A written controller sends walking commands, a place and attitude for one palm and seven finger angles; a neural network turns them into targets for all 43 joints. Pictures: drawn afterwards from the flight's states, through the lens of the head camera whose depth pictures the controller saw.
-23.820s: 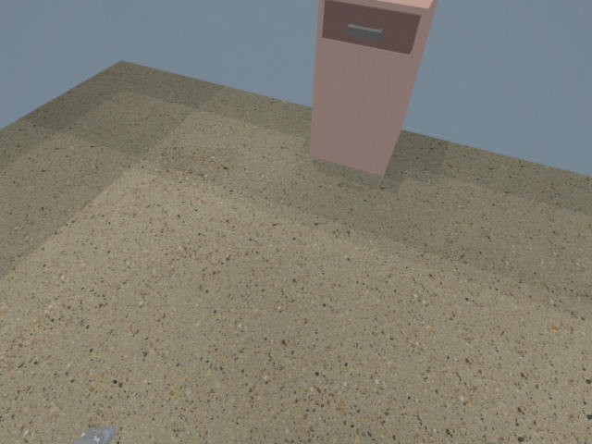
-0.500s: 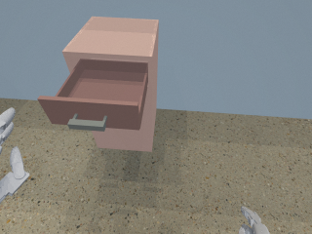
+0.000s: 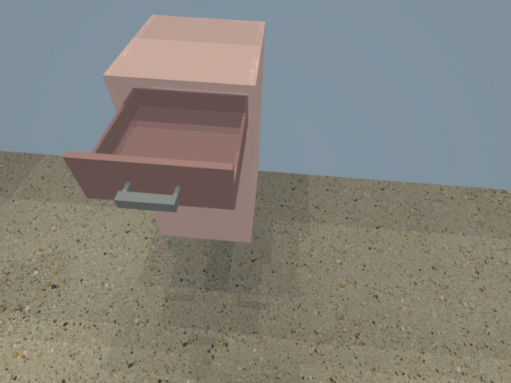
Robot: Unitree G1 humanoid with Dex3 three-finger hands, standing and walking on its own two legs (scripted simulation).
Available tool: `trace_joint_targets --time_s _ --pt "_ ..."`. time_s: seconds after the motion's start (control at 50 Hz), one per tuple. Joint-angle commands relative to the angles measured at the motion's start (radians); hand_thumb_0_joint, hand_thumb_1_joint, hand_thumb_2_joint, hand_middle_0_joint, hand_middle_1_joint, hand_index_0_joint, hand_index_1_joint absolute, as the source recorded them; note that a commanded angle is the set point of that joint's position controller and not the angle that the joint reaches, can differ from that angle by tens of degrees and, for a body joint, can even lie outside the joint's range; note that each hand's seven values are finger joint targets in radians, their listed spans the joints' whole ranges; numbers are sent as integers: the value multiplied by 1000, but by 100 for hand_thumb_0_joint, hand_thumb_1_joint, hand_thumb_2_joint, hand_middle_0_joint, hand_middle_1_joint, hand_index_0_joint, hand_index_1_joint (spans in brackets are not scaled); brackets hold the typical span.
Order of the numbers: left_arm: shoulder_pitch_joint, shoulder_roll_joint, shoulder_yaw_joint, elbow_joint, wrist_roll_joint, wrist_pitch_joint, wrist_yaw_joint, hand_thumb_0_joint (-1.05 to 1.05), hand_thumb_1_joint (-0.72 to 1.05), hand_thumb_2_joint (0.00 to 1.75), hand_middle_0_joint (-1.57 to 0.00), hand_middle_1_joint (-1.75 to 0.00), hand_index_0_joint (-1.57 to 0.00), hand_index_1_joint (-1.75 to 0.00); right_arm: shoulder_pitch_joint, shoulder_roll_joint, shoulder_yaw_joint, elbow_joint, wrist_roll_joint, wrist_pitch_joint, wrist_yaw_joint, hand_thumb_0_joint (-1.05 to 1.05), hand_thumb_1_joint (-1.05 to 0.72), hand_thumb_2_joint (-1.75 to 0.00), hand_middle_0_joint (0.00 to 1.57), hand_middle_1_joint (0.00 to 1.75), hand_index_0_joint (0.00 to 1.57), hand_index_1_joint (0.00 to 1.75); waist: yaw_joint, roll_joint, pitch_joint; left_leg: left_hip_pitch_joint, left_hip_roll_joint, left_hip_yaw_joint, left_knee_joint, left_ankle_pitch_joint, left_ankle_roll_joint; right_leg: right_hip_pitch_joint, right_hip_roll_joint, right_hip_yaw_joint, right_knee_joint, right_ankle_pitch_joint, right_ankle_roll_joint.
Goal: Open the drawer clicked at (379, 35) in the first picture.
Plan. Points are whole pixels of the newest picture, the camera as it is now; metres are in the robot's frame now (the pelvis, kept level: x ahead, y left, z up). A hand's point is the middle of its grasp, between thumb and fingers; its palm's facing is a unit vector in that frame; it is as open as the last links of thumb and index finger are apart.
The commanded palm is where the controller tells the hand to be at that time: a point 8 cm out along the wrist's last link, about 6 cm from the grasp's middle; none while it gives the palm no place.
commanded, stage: let the arm hang, fingers relaxed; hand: left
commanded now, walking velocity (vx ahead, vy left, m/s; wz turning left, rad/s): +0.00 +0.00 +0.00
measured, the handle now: (150, 194) +0.50 +0.26 -0.06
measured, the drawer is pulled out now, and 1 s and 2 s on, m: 0.30 0.30 0.30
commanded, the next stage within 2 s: look to check the result in 0.82 s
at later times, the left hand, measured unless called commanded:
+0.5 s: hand out of the picture -0.02 +0.18 -0.17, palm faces +0.02 -0.98 -0.21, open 7.4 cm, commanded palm none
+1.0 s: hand out of the picture +0.00 +0.16 -0.17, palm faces +0.03 -0.98 -0.19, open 7.4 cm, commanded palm none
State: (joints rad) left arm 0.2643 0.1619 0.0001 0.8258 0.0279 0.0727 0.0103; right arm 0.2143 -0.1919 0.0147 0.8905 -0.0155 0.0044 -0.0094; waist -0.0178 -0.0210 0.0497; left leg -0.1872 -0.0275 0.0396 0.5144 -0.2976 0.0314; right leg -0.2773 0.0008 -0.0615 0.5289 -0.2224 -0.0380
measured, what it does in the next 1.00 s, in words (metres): stands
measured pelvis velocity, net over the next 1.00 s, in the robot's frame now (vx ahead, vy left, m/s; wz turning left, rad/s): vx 0.01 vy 0.00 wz -0.01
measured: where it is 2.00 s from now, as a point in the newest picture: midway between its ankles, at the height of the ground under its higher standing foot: outside the picture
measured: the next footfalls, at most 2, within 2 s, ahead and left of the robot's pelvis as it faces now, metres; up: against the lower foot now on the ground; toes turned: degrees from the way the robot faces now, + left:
none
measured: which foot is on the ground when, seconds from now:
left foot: down 0.00-1.00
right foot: down 0.00-1.00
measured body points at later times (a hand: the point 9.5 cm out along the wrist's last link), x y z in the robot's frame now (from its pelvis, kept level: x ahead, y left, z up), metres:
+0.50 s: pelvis +0.00 +0.01 +0.01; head +0.01 +0.00 +0.46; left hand -0.02 +0.23 -0.15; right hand -0.04 -0.19 -0.16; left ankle -0.01 +0.10 -0.73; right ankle +0.04 -0.09 -0.73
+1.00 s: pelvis +0.01 +0.00 +0.01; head +0.04 -0.01 +0.46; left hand +0.00 +0.21 -0.15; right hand -0.02 -0.21 -0.16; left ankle -0.01 +0.10 -0.73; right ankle +0.04 -0.09 -0.73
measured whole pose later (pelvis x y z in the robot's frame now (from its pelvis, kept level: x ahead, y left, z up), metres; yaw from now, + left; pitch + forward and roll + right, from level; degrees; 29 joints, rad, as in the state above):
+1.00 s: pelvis +0.01 +0.00 +0.01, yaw -1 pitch -1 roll +0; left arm 0.28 0.12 0.01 1.14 0.02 0.00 0.04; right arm 0.34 -0.11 0.00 1.12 -0.01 0.00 -0.05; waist 0.00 0.01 0.07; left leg -0.11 -0.02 0.04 0.39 -0.25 0.03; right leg -0.20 0.02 -0.05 0.40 -0.17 -0.04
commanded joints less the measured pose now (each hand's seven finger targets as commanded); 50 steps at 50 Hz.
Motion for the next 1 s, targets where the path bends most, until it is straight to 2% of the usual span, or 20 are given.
trace_joint_targets --time_s 0.0,0.02,0.04,0.06,0.08,0.16,0.34,0.42,0.56,0.58,0.68,0.86,0.9,0.98 --pt "28 169 39 61 -11 -71 9 0 90 90 -20 -30 -20 -30 37 -102 -17 23 4 -14 -15 0 -90 -90 20 30 20 30 26 128 -45 -59 116 -122 -184 114 9 149 -89 140 -173 77 -16" --pt "46 141 50 88 -10 -73 11 0 90 90 -20 -30 -20 -30 56 -85 -22 41 -2 -12 -18 0 -90 -90 20 30 20 30 27 179 -61 -50 114 -113 -187 95 10 158 -90 135 -185 75 -20" --pt "50 149 43 119 -13 -75 11 0 90 90 -20 -30 -20 -30 73 -78 -20 60 0 -11 -19 0 -90 -90 20 30 20 30 26 184 -59 -47 113 -110 -191 86 9 162 -91 133 -192 77 -22" --pt "51 145 42 141 -12 -77 13 0 90 90 -20 -30 -20 -30 92 -74 -22 73 4 -7 -22 0 -90 -90 20 30 20 30 23 122 -46 -37 122 -114 -186 91 12 149 -90 122 -200 78 -22" --pt "48 138 35 164 -14 -77 12 0 90 90 -20 -30 -20 -30 114 -72 -21 90 5 -6 -23 0 -90 -90 20 30 20 30 18 99 -45 -31 124 -117 -193 91 14 148 -91 121 -205 74 -20" --pt "70 123 24 235 -16 -78 16 0 90 90 -20 -30 -20 -30 166 -56 -20 144 8 -3 -27 0 -90 -90 20 30 20 30 17 68 3 -25 125 -110 -204 94 15 120 -91 114 -215 62 -23" --pt "100 97 16 306 -19 -75 26 0 90 90 -20 -30 -20 -30 228 -22 -16 212 8 -3 -31 0 -90 -90 20 30 20 30 16 4 45 -38 122 -103 -223 51 18 101 -93 120 -222 7 -19" --pt "99 84 17 310 -17 -75 29 0 90 90 -20 -30 -20 -30 235 -8 -17 222 6 -3 -31 0 -90 -90 20 30 20 30 15 31 69 -48 120 -101 -227 45 19 82 -89 121 -214 4 -18" --pt "95 68 26 298 -12 -77 31 0 90 90 -20 -30 -20 -30 235 9 -24 219 6 -7 -32 0 -90 -90 20 30 20 30 16 15 79 -55 120 -104 -228 18 20 63 -84 121 -210 -10 -15" --pt "90 66 25 299 -13 -77 31 0 90 90 -20 -30 -20 -30 235 13 -24 221 4 -8 -32 0 -90 -90 20 30 20 30 16 32 89 -60 120 -99 -228 23 20 62 -87 121 -211 -1 -15" --pt "86 63 27 295 -14 -79 29 0 90 90 -20 -30 -20 -30 233 20 -25 217 3 -7 -34 0 -90 -90 20 30 20 30 14 50 85 -56 117 -95 -219 36 18 67 -88 122 -215 6 -17" --pt "86 60 28 293 -15 -85 31 0 90 90 -20 -30 -20 -30 223 9 -28 216 8 -12 -38 0 -90 -90 20 30 20 30 11 26 40 -2 123 -88 -205 147 13 92 -90 117 -198 110 -19" --pt "80 63 29 296 -16 -85 31 0 90 90 -20 -30 -20 -30 226 14 -26 221 7 -14 -39 0 -90 -90 20 30 20 30 10 39 20 3 125 -88 -206 160 13 118 -96 114 -199 127 -20" --pt "83 58 26 304 -17 -85 32 0 90 90 -20 -30 -20 -30 216 10 -26 223 7 -10 -40 0 -90 -90 20 30 20 30 11 26 46 8 125 -86 -206 148 11 100 -95 115 -210 112 -20"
